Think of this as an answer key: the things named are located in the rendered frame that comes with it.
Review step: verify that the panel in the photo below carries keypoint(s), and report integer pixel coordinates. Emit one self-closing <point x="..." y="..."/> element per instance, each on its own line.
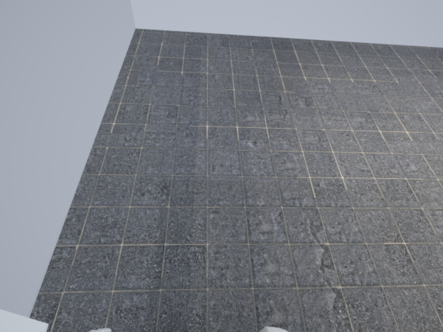
<point x="11" y="322"/>

